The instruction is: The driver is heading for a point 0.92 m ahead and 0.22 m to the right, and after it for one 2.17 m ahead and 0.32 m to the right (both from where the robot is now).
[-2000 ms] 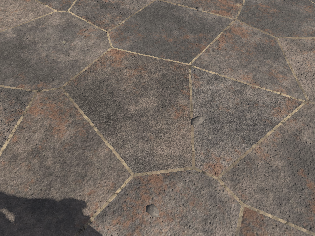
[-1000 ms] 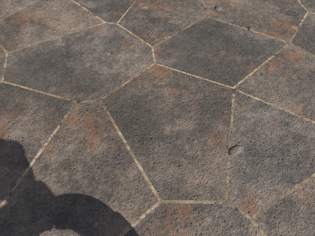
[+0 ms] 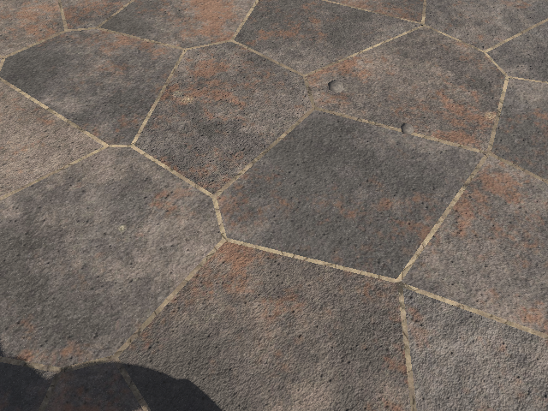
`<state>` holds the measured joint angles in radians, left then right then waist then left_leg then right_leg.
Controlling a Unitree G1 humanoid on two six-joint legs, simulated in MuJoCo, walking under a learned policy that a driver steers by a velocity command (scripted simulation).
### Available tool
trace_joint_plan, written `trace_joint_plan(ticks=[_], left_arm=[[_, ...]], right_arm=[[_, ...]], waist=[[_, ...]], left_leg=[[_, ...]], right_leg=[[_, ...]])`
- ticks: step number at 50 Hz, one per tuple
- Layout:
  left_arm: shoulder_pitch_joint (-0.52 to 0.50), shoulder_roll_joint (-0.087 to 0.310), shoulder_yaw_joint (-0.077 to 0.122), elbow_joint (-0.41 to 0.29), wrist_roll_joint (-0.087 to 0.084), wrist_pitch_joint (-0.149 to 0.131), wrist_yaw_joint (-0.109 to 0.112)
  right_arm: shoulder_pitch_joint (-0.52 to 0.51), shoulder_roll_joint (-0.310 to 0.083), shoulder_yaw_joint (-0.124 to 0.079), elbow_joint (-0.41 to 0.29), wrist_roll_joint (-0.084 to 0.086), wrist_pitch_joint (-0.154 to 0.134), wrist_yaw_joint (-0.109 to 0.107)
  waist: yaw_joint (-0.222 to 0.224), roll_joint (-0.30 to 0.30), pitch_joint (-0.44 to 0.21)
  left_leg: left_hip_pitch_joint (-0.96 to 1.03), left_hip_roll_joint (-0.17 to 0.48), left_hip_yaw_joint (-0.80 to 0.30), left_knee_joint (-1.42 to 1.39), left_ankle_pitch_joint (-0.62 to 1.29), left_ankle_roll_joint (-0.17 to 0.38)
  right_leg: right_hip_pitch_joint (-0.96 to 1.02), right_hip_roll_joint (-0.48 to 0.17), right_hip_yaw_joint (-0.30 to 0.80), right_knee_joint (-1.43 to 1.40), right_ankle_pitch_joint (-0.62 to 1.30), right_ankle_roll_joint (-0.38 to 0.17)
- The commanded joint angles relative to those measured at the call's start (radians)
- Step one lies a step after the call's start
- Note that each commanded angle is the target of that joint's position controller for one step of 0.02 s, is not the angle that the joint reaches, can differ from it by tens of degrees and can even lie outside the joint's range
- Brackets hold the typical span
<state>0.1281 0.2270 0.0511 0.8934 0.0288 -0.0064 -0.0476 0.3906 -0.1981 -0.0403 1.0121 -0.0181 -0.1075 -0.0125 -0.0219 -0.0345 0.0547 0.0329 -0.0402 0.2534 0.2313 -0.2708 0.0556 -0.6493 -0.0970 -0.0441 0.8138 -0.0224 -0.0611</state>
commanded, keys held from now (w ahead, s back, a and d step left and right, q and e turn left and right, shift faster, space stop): w+e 0.64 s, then w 0.36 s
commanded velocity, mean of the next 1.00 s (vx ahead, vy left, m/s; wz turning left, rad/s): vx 0.50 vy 0.00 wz -0.47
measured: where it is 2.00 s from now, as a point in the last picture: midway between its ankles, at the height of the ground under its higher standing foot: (397, 264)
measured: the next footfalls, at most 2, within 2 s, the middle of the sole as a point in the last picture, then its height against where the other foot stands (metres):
right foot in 0.16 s outside the picture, level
left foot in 0.70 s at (292, 357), level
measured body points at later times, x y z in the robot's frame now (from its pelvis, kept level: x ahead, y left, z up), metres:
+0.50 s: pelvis +0.27 -0.06 +0.00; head +0.30 -0.09 +0.45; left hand +0.34 +0.21 -0.12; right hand +0.37 -0.34 -0.12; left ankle +0.46 +0.09 -0.67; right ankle +0.20 -0.08 -0.74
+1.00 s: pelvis +0.55 -0.11 +0.01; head +0.58 -0.11 +0.45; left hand +0.79 +0.06 -0.12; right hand +0.43 -0.34 -0.12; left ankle +0.57 -0.02 -0.74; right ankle +0.54 -0.26 -0.68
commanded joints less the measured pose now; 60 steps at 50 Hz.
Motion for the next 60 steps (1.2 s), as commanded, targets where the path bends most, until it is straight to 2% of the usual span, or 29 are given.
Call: trace_joint_plan(ticks=[1, 5, 7, 8, 9, 10, 11, 12, 13, 14, 16, 19, 29, 32, 34, 35, 36, 37, 38, 39, 40, 43, 46, 49, 52, 55, 58, 59, 60], left_arm=[[-0.123, 0.016, -0.010, -0.097, 0.004, -0.012, -0.009], [-0.074, 0.050, 0.005, -0.100, 0.010, -0.012, -0.005], [0.097, 0.087, 0.028, -0.054, 0.010, -0.019, 0.005], [0.249, 0.133, 0.052, -0.008, 0.019, -0.028, 0.017], [0.300, 0.251, 0.086, -0.008, 0.027, -0.026, 0.033], [0.277, 0.300, 0.094, -0.028, -0.001, -0.015, 0.031], [0.248, 0.273, 0.087, -0.020, -0.013, -0.007, 0.038], [0.201, 0.219, 0.075, -0.019, -0.019, -0.011, 0.044], [0.151, 0.176, 0.064, -0.026, -0.019, -0.018, 0.048], [0.122, 0.149, 0.055, -0.029, -0.028, -0.026, 0.052], [0.128, 0.140, 0.047, -0.032, -0.034, -0.048, 0.052], [0.190, 0.177, 0.055, -0.026, -0.032, -0.060, 0.049], [0.365, 0.188, 0.053, -0.020, -0.017, -0.049, 0.059], [0.324, 0.213, 0.058, -0.038, -0.012, -0.050, 0.070], [0.274, 0.229, 0.060, -0.048, -0.012, -0.060, 0.063], [0.269, 0.215, 0.055, -0.047, -0.018, -0.068, 0.054], [0.305, 0.125, 0.030, -0.074, -0.021, -0.077, 0.049], [0.463, 0.078, 0.024, -0.079, -0.047, -0.072, 0.047], [0.422, 0.151, 0.028, -0.040, -0.007, -0.058, 0.056], [0.326, 0.153, 0.029, -0.051, -0.001, -0.055, 0.046], [0.272, 0.138, 0.024, -0.065, -0.001, -0.055, 0.040], [0.254, 0.115, 0.017, -0.073, 0.012, -0.034, 0.022], [0.187, 0.103, 0.009, -0.095, 0.016, -0.026, 0.013], [0.044, 0.087, -0.008, -0.142, 0.016, -0.029, 0.003], [-0.076, 0.055, -0.030, -0.175, 0.008, -0.036, -0.003], [-0.135, 0.070, -0.033, -0.191, 0.002, -0.040, 0.002], [-0.126, 0.092, -0.026, -0.195, 0.005, -0.047, 0.013], [-0.070, 0.099, -0.019, -0.177, 0.009, -0.053, 0.018], [0.063, 0.117, -0.007, -0.131, 0.018, -0.064, 0.027]], right_arm=[[0.032, -0.135, -0.023, -0.033, 0.000, -0.007, -0.011], [0.029, -0.172, -0.034, -0.029, -0.008, 0.017, -0.025], [0.015, -0.203, -0.044, -0.041, -0.010, 0.038, -0.024], [-0.003, -0.206, -0.045, -0.058, -0.007, 0.044, -0.018], [0.019, -0.113, -0.026, -0.117, 0.010, 0.039, -0.005], [-0.043, -0.138, -0.034, -0.180, 0.010, 0.027, 0.009], [-0.153, -0.153, -0.035, -0.202, 0.004, 0.016, 0.015], [-0.154, -0.142, -0.028, -0.205, 0.010, 0.003, 0.016], [-0.134, -0.139, -0.030, -0.188, 0.004, 0.003, 0.013], [-0.117, -0.137, -0.030, -0.186, -0.017, 0.019, 0.011], [-0.099, -0.123, -0.028, -0.189, -0.034, 0.055, 0.019], [-0.177, -0.112, -0.024, -0.226, -0.031, 0.079, 0.027], [-0.507, -0.127, -0.002, -0.364, -0.015, 0.063, 0.040], [-0.457, -0.155, -0.005, -0.372, -0.008, 0.049, 0.036], [-0.246, -0.197, -0.024, -0.306, -0.007, 0.036, 0.020], [-0.105, -0.222, -0.035, -0.273, -0.015, 0.023, 0.008], [0.049, -0.292, -0.048, -0.269, -0.037, 0.019, -0.009], [0.006, -0.366, -0.067, -0.259, -0.044, 0.032, -0.003], [-0.077, -0.258, -0.052, -0.273, -0.017, 0.042, 0.008], [-0.148, -0.178, -0.033, -0.284, -0.008, 0.041, 0.014], [-0.170, -0.147, -0.024, -0.274, -0.014, 0.037, 0.018], [-0.117, -0.145, -0.018, -0.221, -0.005, 0.014, 0.020], [-0.068, -0.161, -0.022, -0.188, 0.006, -0.005, 0.026], [-0.034, -0.156, -0.020, -0.164, 0.008, 0.002, 0.026], [0.010, -0.167, -0.023, -0.139, 0.011, 0.005, 0.028], [0.060, -0.190, -0.028, -0.114, 0.007, 0.010, 0.027], [0.065, -0.203, -0.031, -0.097, 0.003, 0.022, 0.021], [0.065, -0.203, -0.030, -0.091, 0.005, 0.026, 0.019], [0.063, -0.196, -0.026, -0.085, 0.010, 0.031, 0.018]], waist=[[-0.012, 0.096, 0.056], [0.032, 0.132, 0.005], [0.103, 0.133, -0.096], [0.178, 0.077, -0.174], [0.157, -0.112, -0.268], [0.129, -0.142, -0.325], [0.132, -0.017, -0.195], [0.095, 0.026, -0.096], [0.047, 0.075, -0.045], [0.013, 0.069, -0.034], [-0.009, 0.045, -0.063], [0.008, 0.021, -0.048], [0.127, -0.033, -0.005], [0.081, -0.052, -0.010], [-0.009, -0.034, -0.099], [-0.080, 0.011, -0.181], [-0.114, 0.130, -0.332], [-0.003, 0.386, -0.375], [0.014, 0.176, -0.231], [0.013, 0.075, -0.109], [0.019, 0.046, -0.061], [0.040, 0.136, -0.055], [0.042, 0.128, -0.047], [0.020, 0.118, -0.009], [-0.012, 0.123, 0.001], [-0.030, 0.125, 0.001], [-0.010, 0.129, -0.001], [0.018, 0.120, -0.024], [0.080, 0.079, -0.089]], left_leg=[[-0.028, 0.287, -0.051, -0.070, 0.512, 0.073], [0.090, 0.314, 0.006, 0.125, 0.950, 0.058], [0.071, 0.316, 0.014, 0.416, 1.017, 0.053], [-0.067, 0.295, 0.026, 0.673, 0.827, 0.023], [-0.436, 0.180, 0.026, 1.037, 0.180, -0.028], [-0.694, 0.003, -0.181, 1.243, -0.285, -0.058], [-0.800, 0.079, -0.281, 1.226, -0.179, -0.046], [-0.780, 0.119, -0.275, 1.139, -0.084, -0.042], [-0.718, 0.149, -0.277, 1.045, -0.047, -0.045], [-0.655, 0.163, -0.280, 0.989, -0.037, -0.059], [-0.593, 0.166, -0.274, 0.933, -0.030, -0.086], [-0.641, 0.163, -0.251, 0.828, 0.048, -0.114], [-0.745, 0.083, -0.253, 0.442, 0.235, -0.097], [-0.584, 0.053, -0.270, 0.329, 0.191, -0.062], [-0.294, 0.002, -0.238, 0.271, 0.145, -0.020], [-0.089, 0.053, -0.270, 0.227, 0.164, 0.011], [0.124, 0.302, -0.540, 0.218, -0.028, 0.059], [0.242, 0.489, -1.041, 0.052, -0.052, 0.192], [0.107, 0.449, -1.025, 0.029, -0.206, 0.186], [-0.033, 0.393, -0.841, 0.016, -0.175, 0.166], [-0.109, 0.340, -0.709, 0.001, -0.046, 0.145], [-0.174, 0.263, -0.516, -0.022, 0.234, 0.123], [-0.152, 0.264, -0.449, -0.059, 0.305, 0.147], [-0.148, 0.238, -0.382, -0.106, 0.298, 0.146], [-0.159, 0.209, -0.316, -0.102, 0.366, 0.126], [-0.108, 0.236, -0.313, -0.068, 0.429, 0.116], [-0.043, 0.272, -0.320, 0.007, 0.543, 0.103], [-0.044, 0.264, -0.318, 0.090, 0.650, 0.093], [-0.080, 0.223, -0.287, 0.253, 0.702, 0.075]], right_leg=[[0.029, 0.027, -0.072, -0.123, 0.018, -0.023], [0.143, 0.114, -0.127, -0.175, -0.155, -0.097], [0.336, 0.182, -0.129, -0.228, -0.234, -0.148], [0.557, 0.166, -0.057, -0.318, -0.222, -0.188], [0.845, -0.117, 0.364, -0.356, -0.305, -0.297], [0.948, -0.256, 0.818, -0.520, -0.243, -0.394], [0.876, -0.227, 0.658, -0.544, -0.202, -0.355], [0.741, -0.199, 0.535, -0.556, -0.111, -0.315], [0.636, -0.140, 0.442, -0.566, -0.002, -0.264], [0.564, -0.092, 0.372, -0.573, 0.089, -0.240], [0.518, -0.045, 0.313, -0.577, 0.199, -0.231], [0.497, -0.011, 0.290, -0.596, 0.207, -0.215], [0.689, -0.018, 0.380, -0.531, 0.279, -0.174], [0.670, -0.033, 0.414, -0.474, 0.350, -0.134], [0.619, 0.004, 0.374, -0.297, 0.548, -0.090], [0.544, 0.062, 0.325, -0.100, 0.478, -0.069], [0.415, 0.124, 0.252, 0.190, 0.107, -0.053], [0.136, 0.275, 0.173, 0.417, -0.529, -0.021], [0.059, 0.179, 0.199, 0.482, -0.445, -0.033], [0.069, 0.148, 0.188, 0.448, -0.349, -0.028], [0.085, 0.122, 0.180, 0.402, -0.308, -0.023], [0.138, 0.101, 0.160, 0.321, -0.291, -0.005], [0.063, 0.084, 0.137, 0.261, -0.248, 0.013], [0.006, 0.037, 0.074, 0.104, -0.142, 0.040], [0.076, 0.035, 0.012, -0.088, -0.052, 0.049], [0.129, 0.054, -0.016, -0.188, -0.052, 0.034], [0.192, 0.077, -0.023, -0.255, -0.130, -0.005], [0.286, 0.101, -0.025, -0.299, -0.149, -0.019], [0.462, 0.120, -0.025, -0.370, -0.127, -0.042]])
Keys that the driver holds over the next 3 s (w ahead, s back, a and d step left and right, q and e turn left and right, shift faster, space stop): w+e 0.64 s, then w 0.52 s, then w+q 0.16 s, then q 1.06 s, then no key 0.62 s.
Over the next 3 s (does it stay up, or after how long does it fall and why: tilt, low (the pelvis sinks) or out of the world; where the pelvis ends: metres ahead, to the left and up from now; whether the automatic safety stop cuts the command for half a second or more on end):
stays up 0.81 -0.31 0.00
